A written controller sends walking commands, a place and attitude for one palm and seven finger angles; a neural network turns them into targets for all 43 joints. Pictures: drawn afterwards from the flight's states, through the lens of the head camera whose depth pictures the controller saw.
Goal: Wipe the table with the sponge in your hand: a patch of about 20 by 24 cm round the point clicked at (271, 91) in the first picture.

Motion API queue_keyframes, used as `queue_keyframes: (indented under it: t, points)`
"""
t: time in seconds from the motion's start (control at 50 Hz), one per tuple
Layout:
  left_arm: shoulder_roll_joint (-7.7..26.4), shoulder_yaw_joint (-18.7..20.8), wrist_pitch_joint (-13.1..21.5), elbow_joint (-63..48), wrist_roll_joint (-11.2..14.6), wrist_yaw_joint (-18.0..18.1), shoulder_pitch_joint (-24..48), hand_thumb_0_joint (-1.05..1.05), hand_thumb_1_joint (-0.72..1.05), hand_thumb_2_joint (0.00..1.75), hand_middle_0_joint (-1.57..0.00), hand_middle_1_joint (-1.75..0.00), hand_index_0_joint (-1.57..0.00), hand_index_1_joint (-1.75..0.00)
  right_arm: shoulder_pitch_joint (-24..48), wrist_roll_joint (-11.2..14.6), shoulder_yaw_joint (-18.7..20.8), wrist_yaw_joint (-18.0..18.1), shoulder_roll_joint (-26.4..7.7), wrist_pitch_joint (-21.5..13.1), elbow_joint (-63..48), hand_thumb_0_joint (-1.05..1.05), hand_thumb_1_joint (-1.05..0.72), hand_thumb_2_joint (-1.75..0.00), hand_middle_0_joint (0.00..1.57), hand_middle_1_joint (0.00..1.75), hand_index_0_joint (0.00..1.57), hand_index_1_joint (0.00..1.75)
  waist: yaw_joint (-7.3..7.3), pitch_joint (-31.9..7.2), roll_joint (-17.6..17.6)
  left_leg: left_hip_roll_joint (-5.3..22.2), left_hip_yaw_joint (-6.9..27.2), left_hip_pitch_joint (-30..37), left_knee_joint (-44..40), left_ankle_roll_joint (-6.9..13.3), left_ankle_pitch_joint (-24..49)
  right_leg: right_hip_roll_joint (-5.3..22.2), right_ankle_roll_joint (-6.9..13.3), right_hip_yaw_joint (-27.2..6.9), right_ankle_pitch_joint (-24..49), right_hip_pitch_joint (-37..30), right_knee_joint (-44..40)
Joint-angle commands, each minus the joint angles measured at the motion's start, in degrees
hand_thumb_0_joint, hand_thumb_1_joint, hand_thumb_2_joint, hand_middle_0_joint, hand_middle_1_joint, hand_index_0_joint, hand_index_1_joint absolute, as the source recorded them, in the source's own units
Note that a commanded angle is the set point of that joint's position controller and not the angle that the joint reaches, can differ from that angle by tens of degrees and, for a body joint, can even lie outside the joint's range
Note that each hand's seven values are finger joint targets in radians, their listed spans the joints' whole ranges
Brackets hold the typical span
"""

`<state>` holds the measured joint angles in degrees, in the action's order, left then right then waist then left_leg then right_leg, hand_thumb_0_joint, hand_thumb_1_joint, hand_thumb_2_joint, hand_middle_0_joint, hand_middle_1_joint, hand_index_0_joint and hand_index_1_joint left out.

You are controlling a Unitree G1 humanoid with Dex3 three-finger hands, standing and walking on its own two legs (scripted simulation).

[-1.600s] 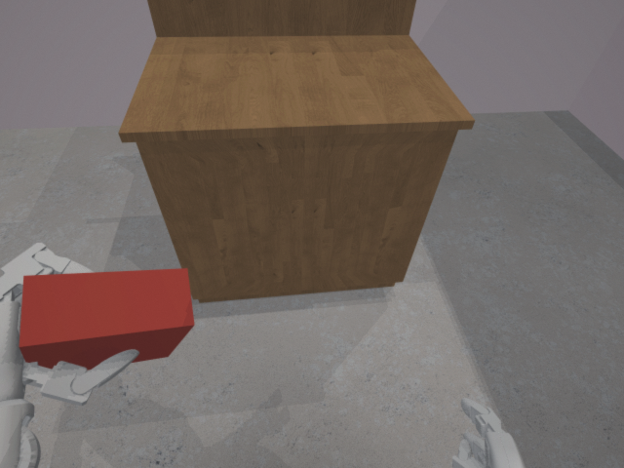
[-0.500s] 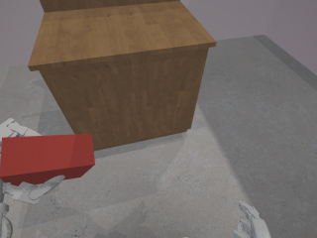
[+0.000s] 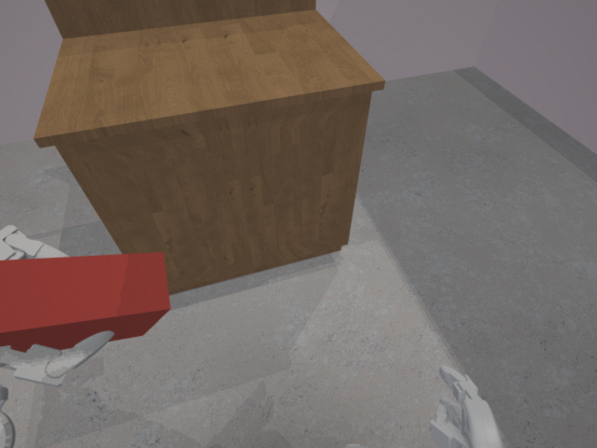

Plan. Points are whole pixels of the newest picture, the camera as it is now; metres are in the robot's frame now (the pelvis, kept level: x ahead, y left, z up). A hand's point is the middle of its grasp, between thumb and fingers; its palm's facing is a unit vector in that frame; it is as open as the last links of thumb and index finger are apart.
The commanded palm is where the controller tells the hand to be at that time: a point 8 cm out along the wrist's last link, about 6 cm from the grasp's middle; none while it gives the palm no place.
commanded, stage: take the last steps up to it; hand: left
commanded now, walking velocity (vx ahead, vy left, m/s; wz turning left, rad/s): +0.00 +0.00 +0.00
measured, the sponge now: (109, 303) +0.22 +0.21 +0.15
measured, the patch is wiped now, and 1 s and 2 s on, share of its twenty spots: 0.00 0.00 0.00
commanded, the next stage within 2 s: none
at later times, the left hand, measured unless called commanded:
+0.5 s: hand (91, 277) +0.23 +0.22 +0.18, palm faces +0.36 -0.83 -0.44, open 9.9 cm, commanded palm +0.19 +0.27 +0.19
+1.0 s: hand (148, 222) +0.31 +0.19 +0.18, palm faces +0.31 -0.80 -0.52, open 9.9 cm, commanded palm +0.25 +0.24 +0.19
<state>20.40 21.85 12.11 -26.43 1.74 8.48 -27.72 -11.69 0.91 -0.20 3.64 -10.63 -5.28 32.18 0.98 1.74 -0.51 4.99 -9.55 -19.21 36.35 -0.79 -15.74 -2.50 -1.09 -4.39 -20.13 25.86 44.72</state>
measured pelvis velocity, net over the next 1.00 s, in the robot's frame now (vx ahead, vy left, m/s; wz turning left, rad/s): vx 0.09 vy -0.03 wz -0.02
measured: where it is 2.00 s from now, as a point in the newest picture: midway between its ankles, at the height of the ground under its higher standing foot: (301, 424)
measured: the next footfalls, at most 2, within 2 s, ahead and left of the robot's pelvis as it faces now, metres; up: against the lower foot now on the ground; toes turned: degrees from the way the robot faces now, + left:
left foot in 0.46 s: +0.06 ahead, +0.13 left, +0.00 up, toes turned +3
right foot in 0.72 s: +0.12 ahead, -0.10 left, +0.00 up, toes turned -10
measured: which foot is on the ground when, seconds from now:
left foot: down 0.00-0.10, up 0.12-0.44, down 0.46-0.72, up 0.74-1.00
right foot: down 0.00-0.48, up 0.50-0.70, down 0.72-1.00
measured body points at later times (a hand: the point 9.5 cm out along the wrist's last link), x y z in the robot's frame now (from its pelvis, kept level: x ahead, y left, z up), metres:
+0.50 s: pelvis +0.02 -0.01 +0.01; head +0.02 -0.01 +0.46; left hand +0.21 +0.27 +0.20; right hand +0.13 -0.28 -0.08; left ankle +0.02 +0.12 -0.72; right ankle +0.03 -0.10 -0.72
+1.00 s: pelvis +0.09 -0.03 +0.02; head +0.12 -0.06 +0.47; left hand +0.29 +0.23 +0.21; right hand +0.23 -0.29 -0.09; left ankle +0.15 +0.14 -0.64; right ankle +0.09 -0.10 -0.72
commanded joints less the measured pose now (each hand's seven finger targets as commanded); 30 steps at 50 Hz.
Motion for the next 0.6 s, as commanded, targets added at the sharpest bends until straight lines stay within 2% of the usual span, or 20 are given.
queue_keyframes:
  t: [0.0, 0.04, 0.06, 0.08, 0.1, 0.12, 0.14, 0.16, 0.18, 0.2, 0.3, 0.34, 0.38, 0.4, 0.44, 0.46, 0.48, 0.5, 0.52, 0.58]
  points:
    - [5.7, 1.1, 3.3, -13.1, -0.1, 1.0, 8.5, 0.0, 0.1, 1.3, -1.2, -1.6, -1.2, -1.6, 2.5, -0.2, 2.8, 0.2, -8.1, -4.2, -7.2, 0.0, -0.9, -0.9, 0.2, 0.3, 0.2, 0.3, -0.65, -5.2, 10.1, 14.4, 8.7, 0.7, -12.2, 6.1, 3.4, 2.3, -1.1, 5.7, -1.5, -5.0, -1.2]
    - [6.0, 0.1, 3.1, -12.4, -0.9, 1.3, 11.7, 0.0, 0.1, 1.3, -1.2, -1.6, -1.2, -1.6, 2.6, 0.0, 2.6, -0.2, -8.3, -4.6, -6.7, 0.0, -0.9, -0.9, 0.2, 0.3, 0.2, 0.3, -0.83, -5.0, 8.4, 10.3, 5.5, 0.5, -6.6, 3.8, 0.0, 2.7, -0.1, 5.9, 3.7, -9.1, -11.9]
    - [7.1, 0.0, 3.0, -12.3, -1.4, 1.5, 13.9, 0.0, 0.1, 1.3, -1.2, -1.6, -1.2, -1.6, 2.9, -0.1, 2.6, -0.2, -7.9, -4.5, -6.7, 0.0, -0.9, -0.9, 0.2, 0.3, 0.2, 0.3, -1.34, -4.4, 1.6, 5.1, 2.9, 0.1, -0.1, 2.1, -7.0, 5.5, 2.4, -0.8, 7.7, -8.3, -18.7]
    - [9.0, 0.7, 2.8, -12.4, -1.7, 1.8, 15.5, 0.0, 0.1, 1.3, -1.2, -1.6, -1.2, -1.6, 2.9, -0.4, 2.5, -0.1, -7.3, -4.2, -6.9, 0.0, -0.9, -0.9, 0.2, 0.3, 0.2, 0.3, -2.49, -4.9, -8.5, -0.7, 1.3, -3.6, 8.5, 0.5, -13.6, 13.3, 6.6, -14.5, 8.3, -7.8, -23.5]
    - [10.8, 2.2, 2.0, -10.8, -1.2, 2.2, 14.3, 0.0, 0.1, 1.3, -1.2, -1.6, -1.2, -1.6, 5.0, -0.4, 2.6, 0.0, -7.4, -4.1, -7.1, 0.0, -0.9, -0.9, 0.2, 0.3, 0.2, 0.3, -0.58, -3.9, -14.7, -4.0, 3.8, -8.5, 18.9, -0.1, -15.2, 19.0, 10.0, -26.9, 4.4, -8.8, -29.6]
    - [10.8, 2.2, 2.2, -11.1, -1.2, 2.0, 12.8, 0.0, 0.1, 1.3, -1.2, -1.6, -1.2, -1.6, 4.7, -0.7, 3.0, -0.2, -8.1, -3.7, -6.9, 0.0, -0.9, -0.9, 0.2, 0.3, 0.2, 0.3, -0.56, -2.9, -11.2, -3.6, 8.1, -10.6, 25.1, 0.0, -12.6, 20.0, 10.8, -29.6, 0.5, -10.2, -32.5]
    - [11.9, 4.2, 2.6, -12.5, -1.2, 2.1, 10.2, 0.0, 0.1, 1.3, -1.2, -1.6, -1.2, -1.6, 4.9, -0.9, 2.2, -0.3, -7.2, -3.3, -6.7, 0.0, -0.9, -0.9, 0.2, 0.3, 0.2, 0.3, -0.57, -3.8, -6.3, -2.5, 10.4, -12.7, 25.8, 0.0, -9.8, 20.2, 12.5, -28.3, 2.4, -13.0, -31.2]
    - [12.2, 5.6, 3.1, -12.3, -1.1, 2.3, 6.7, 0.0, 0.1, 1.3, -1.2, -1.6, -1.2, -1.6, 4.4, -1.1, 1.4, -0.5, -6.4, -2.4, -5.9, 0.0, -0.9, -0.9, 0.2, 0.3, 0.2, 0.3, -1.02, -5.9, -3.0, -2.1, 10.6, -13.6, 24.2, -0.3, -8.1, 19.3, 13.0, -23.4, 7.1, -16.5, -28.7]
    - [13.0, 7.2, 3.5, -11.8, -1.2, 2.1, 4.7, 0.0, 0.1, 1.3, -1.2, -1.6, -1.2, -1.6, 4.7, -1.1, 1.5, -0.7, -6.6, -1.3, -5.8, 0.0, -0.9, -0.9, 0.2, 0.3, 0.2, 0.3, -1.04, -7.7, -1.5, -2.1, 10.2, -12.2, 21.6, -0.4, -7.4, 18.0, 12.2, -18.9, 9.5, -17.3, -27.0]
    - [11.8, 6.4, 3.9, -11.5, -1.0, 1.9, 2.5, 0.0, 0.1, 1.3, -1.2, -1.6, -1.2, -1.6, 4.6, -1.0, 1.2, -0.7, -5.6, -0.4, -6.0, 0.0, -0.9, -0.9, 0.2, 0.3, 0.2, 0.3, -1.5, -8.2, -3.3, -2.3, 9.0, -11.4, 18.6, -0.3, -6.4, 17.3, 11.6, -15.0, 10.5, -18.2, -27.2]
    - [10.6, 6.8, 4.8, -9.4, -0.7, 2.1, -2.3, 0.0, 0.1, 1.3, -1.2, -1.6, -1.2, -1.6, 4.8, -0.7, 1.9, -0.6, -5.8, -0.4, -6.9, 0.0, -0.9, -0.9, 0.2, 0.3, 0.2, 0.3, -0.54, -9.5, -7.7, -2.7, 5.8, -6.9, 2.3, 1.1, -8.6, 17.3, 11.6, -13.2, 4.6, -20.9, -28.1]
    - [9.8, 5.7, 4.8, -10.4, -0.7, 2.2, -1.9, 0.0, 0.1, 1.3, -1.2, -1.6, -1.2, -1.6, 3.4, -0.9, 2.1, -0.6, -6.1, -1.0, -6.6, 0.0, -0.9, -0.9, 0.2, 0.3, 0.2, 0.3, -1.09, -9.6, -5.3, -3.7, 4.3, -0.7, -4.5, 1.6, -6.4, 16.4, 10.5, -12.4, 0.0, -17.8, -27.8]
    - [8.8, 4.5, 4.8, -10.6, -0.5, 2.1, -1.5, 0.0, 0.1, 1.3, -1.2, -1.6, -1.2, -1.6, 2.4, -0.8, 2.5, -0.2, -6.5, -1.7, -6.6, 0.0, -0.9, -0.9, 0.2, 0.3, 0.2, 0.3, -1.81, -9.8, -2.4, -3.9, 3.3, 8.5, -12.9, 2.4, -2.7, 12.9, 7.5, -8.8, -1.7, -14.1, -24.1]
    - [9.0, 4.3, 5.0, -11.4, -0.6, 2.2, -0.4, 0.0, 0.1, 1.3, -1.2, -1.6, -1.2, -1.6, 1.6, -1.0, 2.7, 0.2, -6.9, -1.9, -6.4, 0.0, -0.9, -0.9, 0.2, 0.3, 0.2, 0.3, -2.13, -10.1, -0.3, -2.2, 5.2, 12.1, -16.0, 3.6, -2.3, 10.4, 5.7, -6.5, -1.4, -12.4, -19.9]
    - [8.5, 3.5, 5.5, -14.7, -0.7, 2.4, 2.3, 0.0, 0.1, 1.3, -1.2, -1.6, -1.2, -1.6, 2.2, -0.9, 3.4, 0.2, -9.0, -2.2, -6.6, 0.0, -0.9, -0.9, 0.2, 0.3, 0.2, 0.3, -1.84, -9.0, 12.7, 9.2, 20.7, 19.7, -18.4, 9.2, -0.4, 3.1, 2.4, 2.3, -3.0, -0.3, -5.5]
    - [9.3, 3.4, 5.4, -15.5, -1.3, 2.5, 3.6, 0.0, 0.1, 1.3, -1.2, -1.6, -1.2, -1.6, 2.0, -0.6, 3.5, 0.1, -8.8, -2.7, -6.3, 0.0, -0.9, -0.9, 0.2, 0.3, 0.2, 0.3, -1.76, -7.8, 13.9, 13.2, 24.8, 20.9, -19.4, 11.6, 4.6, 2.1, 1.0, 7.1, -9.5, 5.6, 2.6]
    - [11.3, 4.3, 5.6, -13.3, -1.7, 2.0, 4.4, 0.0, 0.1, 1.3, -1.2, -1.6, -1.2, -1.6, 1.8, -0.5, 3.5, 0.3, -8.5, -3.1, -5.2, 0.0, -0.9, -0.9, 0.2, 0.3, 0.2, 0.3, -1.38, -6.2, 14.5, 15.1, 27.4, 16.8, -22.1, 13.5, -6.0, 2.9, 0.7, 6.6, -11.5, 7.9, 9.7]
    - [10.0, 3.3, 5.0, -12.1, -2.1, 1.9, 5.0, 0.0, 0.1, 1.3, -1.2, -1.6, -1.2, -1.6, 2.2, -1.2, 2.9, 0.5, -7.7, -3.6, -4.3, 0.0, -0.9, -0.9, 0.2, 0.3, 0.2, 0.3, -2.08, -1.6, 15.8, 15.0, 28.2, 10.9, -23.5, 14.9, -10.0, 4.9, 0.6, 6.3, -10.0, 8.4, 12.3]
    - [9.4, 2.5, 4.5, -11.7, -2.5, 1.8, 6.5, 0.0, 0.1, 1.3, -1.2, -1.6, -1.2, -1.6, 1.8, -1.3, 2.9, 0.4, -7.9, -4.0, -3.6, 0.0, -0.9, -0.9, 0.2, 0.3, 0.2, 0.3, -2.21, 1.5, 14.2, 14.0, 25.8, 7.1, -23.9, 14.4, -10.3, 6.0, 0.5, 6.4, -7.9, 7.5, 12.0]
    - [9.3, 1.2, 4.7, -13.7, -2.5, 1.6, 12.1, 0.0, 0.1, 1.3, -1.2, -1.6, -1.2, -1.6, 1.9, -0.9, 3.0, 0.4, -8.4, -5.3, -2.9, 0.0, -0.9, -0.9, 0.2, 0.3, 0.2, 0.3, -1.58, 1.9, 12.7, 9.4, 16.1, 5.2, -21.1, 11.3, -3.0, 5.6, -0.2, 10.9, -4.5, 1.4, 3.9]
